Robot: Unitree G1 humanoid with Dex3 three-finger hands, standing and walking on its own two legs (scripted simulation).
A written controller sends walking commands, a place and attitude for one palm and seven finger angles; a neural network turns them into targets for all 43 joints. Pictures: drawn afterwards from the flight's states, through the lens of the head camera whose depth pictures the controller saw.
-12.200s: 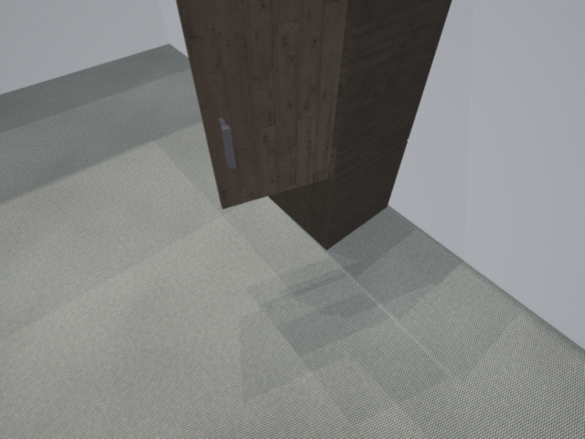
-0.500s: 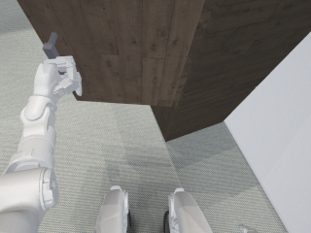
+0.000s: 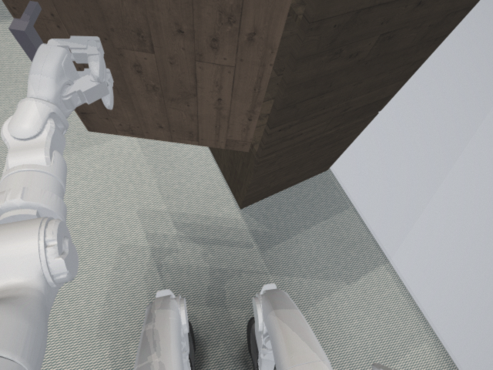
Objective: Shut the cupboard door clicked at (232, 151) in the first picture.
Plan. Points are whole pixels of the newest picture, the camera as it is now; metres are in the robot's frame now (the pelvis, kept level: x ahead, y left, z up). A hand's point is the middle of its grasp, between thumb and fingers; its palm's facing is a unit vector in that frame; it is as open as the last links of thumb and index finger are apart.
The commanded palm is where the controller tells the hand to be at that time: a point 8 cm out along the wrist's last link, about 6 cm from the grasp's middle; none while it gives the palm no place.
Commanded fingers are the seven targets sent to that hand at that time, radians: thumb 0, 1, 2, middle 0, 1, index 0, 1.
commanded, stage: push the door shut along its arc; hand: left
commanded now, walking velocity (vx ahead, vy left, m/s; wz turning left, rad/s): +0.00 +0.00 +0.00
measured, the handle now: (48, 52) +0.59 +0.24 +0.07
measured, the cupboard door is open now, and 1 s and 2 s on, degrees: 59 43 43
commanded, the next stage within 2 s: pull the fist back off the door in 0.66 s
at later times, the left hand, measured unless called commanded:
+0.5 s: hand (117, 61) +0.57 +0.15 +0.07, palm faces -0.30 -0.95 -0.03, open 3.2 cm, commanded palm +0.59 +0.16 +0.06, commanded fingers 0.00 0.90 0.90 -1.30 -1.50 -1.30 -1.50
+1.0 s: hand (134, 49) +0.62 +0.13 +0.05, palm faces +0.12 -0.99 -0.05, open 3.2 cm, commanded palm +0.59 +0.13 +0.06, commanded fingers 0.00 0.90 0.90 -1.30 -1.50 -1.30 -1.50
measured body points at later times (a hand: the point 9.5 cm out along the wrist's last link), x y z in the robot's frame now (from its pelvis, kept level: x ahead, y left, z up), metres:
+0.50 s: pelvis +0.00 +0.00 -0.01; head +0.19 +0.03 +0.39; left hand +0.58 +0.20 +0.07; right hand +0.00 -0.28 -0.11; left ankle +0.06 +0.11 -0.59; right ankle +0.04 -0.13 -0.59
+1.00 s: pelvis +0.00 +0.00 -0.02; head +0.21 +0.03 +0.37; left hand +0.60 +0.18 +0.05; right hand -0.04 -0.23 -0.12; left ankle +0.06 +0.11 -0.59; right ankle +0.04 -0.13 -0.59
